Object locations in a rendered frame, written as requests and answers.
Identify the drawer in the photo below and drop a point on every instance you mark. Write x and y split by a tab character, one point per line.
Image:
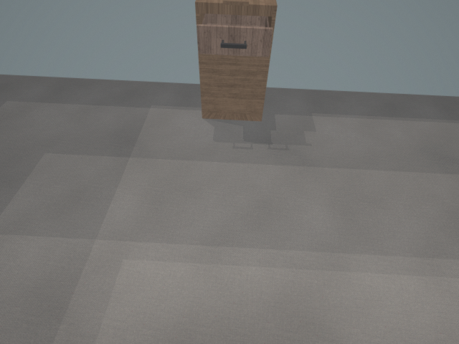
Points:
236	29

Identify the cabinet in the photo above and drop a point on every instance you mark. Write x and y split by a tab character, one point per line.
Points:
233	87

